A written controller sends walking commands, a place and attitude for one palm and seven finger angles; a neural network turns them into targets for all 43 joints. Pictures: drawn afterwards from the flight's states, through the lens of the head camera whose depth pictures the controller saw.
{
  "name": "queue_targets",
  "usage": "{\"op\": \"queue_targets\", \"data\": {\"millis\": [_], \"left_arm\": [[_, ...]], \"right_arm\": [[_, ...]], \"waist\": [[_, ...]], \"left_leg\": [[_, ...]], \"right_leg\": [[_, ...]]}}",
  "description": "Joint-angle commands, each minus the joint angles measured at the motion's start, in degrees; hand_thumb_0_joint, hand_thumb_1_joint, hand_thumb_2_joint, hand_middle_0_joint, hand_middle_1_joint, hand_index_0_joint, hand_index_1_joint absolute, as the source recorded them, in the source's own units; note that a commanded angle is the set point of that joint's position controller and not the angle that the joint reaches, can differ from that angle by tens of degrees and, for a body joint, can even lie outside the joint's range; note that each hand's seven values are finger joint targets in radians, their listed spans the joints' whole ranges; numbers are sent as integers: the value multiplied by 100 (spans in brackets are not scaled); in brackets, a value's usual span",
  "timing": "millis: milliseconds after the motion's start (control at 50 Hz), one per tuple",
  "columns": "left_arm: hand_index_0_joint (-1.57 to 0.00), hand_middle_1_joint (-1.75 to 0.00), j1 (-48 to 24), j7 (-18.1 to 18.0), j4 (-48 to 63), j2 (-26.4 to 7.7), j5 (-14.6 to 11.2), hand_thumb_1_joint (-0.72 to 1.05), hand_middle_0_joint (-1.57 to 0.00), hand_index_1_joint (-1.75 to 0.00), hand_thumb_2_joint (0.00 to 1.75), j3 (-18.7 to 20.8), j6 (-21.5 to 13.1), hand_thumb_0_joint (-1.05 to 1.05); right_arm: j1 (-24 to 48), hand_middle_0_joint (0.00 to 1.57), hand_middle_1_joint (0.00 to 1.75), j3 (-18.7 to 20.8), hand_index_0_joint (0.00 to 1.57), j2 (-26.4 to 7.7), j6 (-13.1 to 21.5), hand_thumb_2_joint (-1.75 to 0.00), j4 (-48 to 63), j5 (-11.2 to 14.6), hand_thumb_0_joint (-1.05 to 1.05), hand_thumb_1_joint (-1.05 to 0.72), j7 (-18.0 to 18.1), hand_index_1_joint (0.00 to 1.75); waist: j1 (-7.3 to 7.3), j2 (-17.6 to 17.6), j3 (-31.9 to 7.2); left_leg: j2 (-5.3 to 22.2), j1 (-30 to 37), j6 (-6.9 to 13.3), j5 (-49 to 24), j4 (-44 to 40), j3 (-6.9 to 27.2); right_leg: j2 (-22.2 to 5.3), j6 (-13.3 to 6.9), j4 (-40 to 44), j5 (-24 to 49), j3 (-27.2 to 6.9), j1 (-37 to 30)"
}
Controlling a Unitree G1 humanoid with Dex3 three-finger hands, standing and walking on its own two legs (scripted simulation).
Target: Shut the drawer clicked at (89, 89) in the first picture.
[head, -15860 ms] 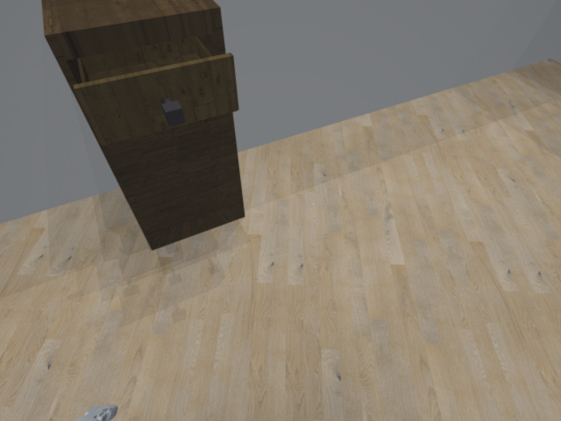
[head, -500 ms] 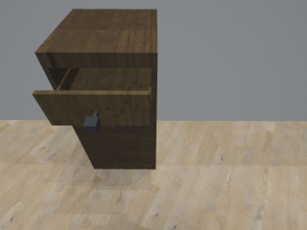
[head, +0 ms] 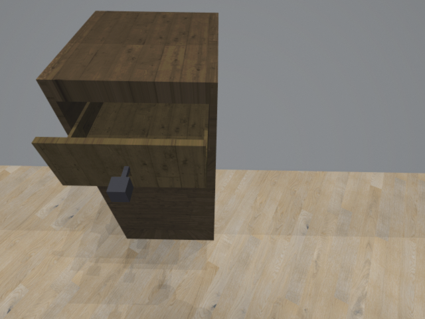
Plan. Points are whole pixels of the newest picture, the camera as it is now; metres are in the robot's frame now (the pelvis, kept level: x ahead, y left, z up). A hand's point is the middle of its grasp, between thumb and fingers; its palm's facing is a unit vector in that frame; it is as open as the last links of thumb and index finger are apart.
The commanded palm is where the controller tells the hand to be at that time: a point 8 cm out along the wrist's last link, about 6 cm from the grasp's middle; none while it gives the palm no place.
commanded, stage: raise the hand and make a fist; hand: left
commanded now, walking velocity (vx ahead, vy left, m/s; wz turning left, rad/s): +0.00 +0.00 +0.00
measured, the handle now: (122, 181) +0.40 +0.24 -0.02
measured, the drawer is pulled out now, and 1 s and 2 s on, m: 0.15 0.15 0.15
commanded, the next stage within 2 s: bring the fist close to the handle in 1.98 s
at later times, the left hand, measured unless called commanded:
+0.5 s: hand out of the picture +0.13 +0.16 -0.05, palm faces +0.04 -1.00 +0.02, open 6.0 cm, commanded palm +0.13 +0.23 -0.03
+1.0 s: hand (102, 273) +0.19 +0.20 +0.03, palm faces +0.13 -0.99 -0.07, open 3.6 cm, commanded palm +0.15 +0.24 +0.03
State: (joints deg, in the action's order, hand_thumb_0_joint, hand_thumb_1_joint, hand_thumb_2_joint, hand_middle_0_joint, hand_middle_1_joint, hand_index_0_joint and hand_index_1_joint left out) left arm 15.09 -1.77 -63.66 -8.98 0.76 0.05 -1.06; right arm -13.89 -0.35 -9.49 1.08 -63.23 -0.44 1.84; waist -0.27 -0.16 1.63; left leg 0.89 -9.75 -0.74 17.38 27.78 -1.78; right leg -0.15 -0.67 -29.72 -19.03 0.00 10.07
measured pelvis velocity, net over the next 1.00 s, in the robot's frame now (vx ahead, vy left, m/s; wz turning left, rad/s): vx -0.06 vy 0.01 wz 0.02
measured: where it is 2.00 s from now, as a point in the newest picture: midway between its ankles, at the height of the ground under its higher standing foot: outside the picture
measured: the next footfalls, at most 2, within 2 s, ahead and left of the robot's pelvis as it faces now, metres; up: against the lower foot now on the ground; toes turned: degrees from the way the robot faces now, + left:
none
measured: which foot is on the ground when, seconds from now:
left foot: down 0.00-1.00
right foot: down 0.00-1.00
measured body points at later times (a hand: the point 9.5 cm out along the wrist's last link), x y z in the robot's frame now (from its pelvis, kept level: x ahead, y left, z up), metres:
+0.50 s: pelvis -0.05 -0.02 -0.06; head +0.00 -0.01 +0.39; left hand +0.13 +0.21 -0.05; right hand +0.20 -0.26 -0.09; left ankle -0.03 +0.13 -0.74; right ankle -0.03 -0.11 -0.74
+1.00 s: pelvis -0.06 +0.01 -0.05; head -0.02 +0.00 +0.40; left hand +0.17 +0.25 +0.03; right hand +0.07 -0.24 -0.14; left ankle -0.03 +0.13 -0.74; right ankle -0.03 -0.11 -0.74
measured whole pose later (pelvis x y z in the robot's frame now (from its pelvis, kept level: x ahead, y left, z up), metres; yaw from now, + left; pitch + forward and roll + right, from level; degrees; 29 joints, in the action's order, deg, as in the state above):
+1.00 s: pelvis -0.06 +0.01 -0.05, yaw +1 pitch +8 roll -1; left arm 18.0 5.7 4.5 -12.8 -13.3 10.1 -15.3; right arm -20.8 -1.1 -13.8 11.3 -32.2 1.4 2.9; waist 1.6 1.5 -4.6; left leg 1.5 -38.4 -0.3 23.8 53.8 0.0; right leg 0.0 -0.4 -53.0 -24.7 1.8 36.7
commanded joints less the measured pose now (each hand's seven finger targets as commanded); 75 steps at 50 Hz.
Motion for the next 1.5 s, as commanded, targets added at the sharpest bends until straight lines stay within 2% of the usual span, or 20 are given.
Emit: {"op": "queue_targets", "data": {"millis": [0, 40, 60, 80, 100, 120, 140, 180, 280, 340, 400, 560, 640, 760, 860, 980, 1100, 1220, 1340, 1480], "left_arm": [[-20, -30, 361, -13, 151, -619, 0, 90, -20, -30, 90, 103, -60, 0], [-20, -30, 320, -16, 178, -629, 2, 90, -20, -30, 90, 110, -55, 0], [-20, -30, 907, -279, -15, -780, 51, 90, -20, -30, 90, 162, -182, 0], [-22, -32, -3494, -226, 9113, -1954, -1120, 90, -22, -32, 90, 700, -1436, 0], [-24, -34, -677, -439, 7301, -1549, -613, 90, -24, -34, 90, 819, -1063, 0], [-26, -37, -385, -692, 7046, -1049, -770, 90, -26, -37, 90, 465, -777, 0], [-28, -39, 1148, -580, 5893, 321, -815, 90, -28, -39, 90, -304, -222, 0], [-32, -43, 166, -324, 6963, -307, -883, 90, -32, -43, 90, 265, -665, 0], [-42, -54, 2587, 1101, 5467, 256, -1230, 90, -42, -54, 90, 531, -2284, 0], [-48, -60, 2317, 2080, 5439, -487, -1487, 90, -48, -60, 90, 1252, -3003, 0], [-54, -67, 1241, 2053, 6730, -859, -1519, 90, -54, -67, 90, 1395, -2747, 0], [-70, -84, -891, 1456, 8837, -722, -1485, 90, -70, -84, 90, 643, -3513, 0], [-78, -93, -1089, 1978, 7717, -776, -1495, 90, -78, -93, 90, 154, -2745, 0], [-90, -106, -316, 1654, 7103, -1424, -1748, 90, -90, -106, 90, 1508, -759, 0], [-100, -117, -194, 674, 8111, -1144, -1737, 90, -100, -117, 90, 1745, -1327, 0], [-112, -130, -454, 1123, 7924, -765, -1311, 90, -112, -130, 90, 581, -2090, 0], [-124, -143, -619, 1325, 8406, -1136, -1493, 90, -124, -143, 90, 948, -1677, 0], [-136, -156, -519, 789, 8602, -973, -1402, 90, -136, -156, 90, 1080, -1476, 0], [-140, -160, -289, 1167, 8401, -765, -1327, 90, -140, -160, 90, 637, -937, 0], [-140, -160, -940, 1164, 8866, -1140, -1498, 90, -140, -160, 90, 1236, -727, 0]], "right_arm": [[-362, 20, 30, 78, 20, -471, 45, -90, 93, -30, 0, -90, 27, 30], [-365, 20, 30, 76, 20, -492, 49, -90, 72, -27, 0, -90, 28, 30], [230, 20, 30, 169, 20, -729, 72, -90, 496, 37, 0, -90, -17, 30], [22, 20, 30, 269, 20, -1505, 974, -90, 2426, 298, 0, -90, 206, 30], [336, 20, 30, 167, 20, -934, 1489, -90, 2025, 159, 0, -90, 452, 30], [411, 20, 30, 226, 20, -1000, 1621, -90, 1773, 215, 0, -90, 438, 30], [181, 20, 30, 199, 20, -770, 1603, -90, 1783, 308, 0, -90, 343, 30], [243, 20, 30, 417, 20, -1130, 1738, -90, 2396, 182, 0, -90, 309, 30], [608, 20, 30, 579, 20, -1024, 1715, -90, 3126, 44, 0, -90, -22, 30], [764, 20, 30, 642, 20, -1149, 1631, -90, 3618, 94, 0, -90, -159, 30], [922, 20, 30, 577, 20, -1110, 1474, -90, 4263, 128, 0, -90, -87, 30], [306, 20, 30, 357, 20, -1011, 1595, -90, 4045, 93, 0, -90, 179, 30], [298, 20, 30, 194, 20, -1183, 1660, -90, 3950, 236, 0, -90, 303, 30], [622, 20, 30, 119, 20, -1076, 1287, -90, 4426, 333, 0, -90, 361, 30], [404, 20, 30, 145, 20, -905, 1310, -90, 4326, 224, 0, -90, 235, 30], [108, 20, 30, 184, 20, -1161, 1560, -90, 4117, 172, 0, -90, 101, 30], [71, 20, 30, 194, 20, -1201, 1733, -90, 4131, 251, 0, -90, 244, 30], [159, 20, 30, 120, 20, -1074, 1575, -90, 4142, 172, 0, -90, 140, 30], [220, 20, 30, 56, 20, -1102, 1396, -90, 4247, 231, 0, -90, 92, 30], [331, 20, 30, -32, 20, -1035, 1334, -90, 4212, 214, 0, -90, 194, 30]], "waist": [[24, -51, 9], [15, 3, 3], [-221, -489, 182], [454, 670, -2652], [-50, 1776, -2600], [44, 1666, -1988], [213, 914, -1272], [363, -94, -777], [-344, -1823, -706], [-442, -890, -1102], [-437, 77, -1763], [448, 566, -2051], [641, 245, -1334], [-282, -254, -1862], [-315, -156, -1806], [238, 251, -1258], [29, 341, -1858], [-56, 268, -1742], [-4, 145, -1354], [-60, 117, -1492]], "left_leg": [[463, 123, 225, -1698, -338, 288], [473, 153, 225, -1844, -345, 296], [485, -412, 40, -2017, 984, 53], [-102, 928, 281, -2719, 1, 20], [69, 1560, 367, -3716, -212, -28], [198, 1083, 180, -3667, -28, 114], [262, 674, 231, -3372, 5, 166], [56, -121, 227, -2482, 422, 224], [-165, -2261, 33, -1211, 1453, 92], [-307, -2809, -29, -796, 2055, -84], [-397, -2932, 104, -372, 2351, -257], [-50, -2706, 282, 167, 2995, 258], [-16, -3134, 291, 865, 2814, 428], [-197, -3059, 216, 651, 2142, 242], [-81, -2492, 166, -127, 1764, 231], [-50, -2270, 215, 320, 1732, 305], [-68, -1756, 203, 49, 1484, 414], [-40, -1428, 150, -818, 1370, 420], [-45, -1357, 167, -894, 1258, 347], [-89, -1047, 163, -1024, 1102, 348]], "right_leg": [[-560, -192, 459, 2206, -388, 26], [-540, -180, 454, 2206, -360, -19], [-907, 80, 639, 4878, -820, 2], [-478, -155, -2, 4508, -354, -556], [-44, -219, -400, 3086, -84, -359], [-80, -161, -187, 1715, 275, 209], [-92, -62, -95, 1459, 408, 658], [-87, -4, -132, 1952, 500, 1029], [-18, 111, -1344, 2114, 511, 1722], [-172, 3, -1841, 2000, 103, 1819], [-159, -50, -1944, 855, -78, 2002], [77, -83, -2058, -358, -169, 3219], [104, -23, -1691, -1134, -198, 3267], [-134, 57, -1040, -1625, -406, 1897], [58, -9, -1381, -216, 159, 1775], [110, -17, -1376, -455, 284, 2516], [97, -35, -1288, -94, 364, 2005], [148, -59, -1349, 796, 495, 1710], [145, -42, -1089, 1094, 451, 1525], [132, -32, -863, 1278, 441, 1190]]}}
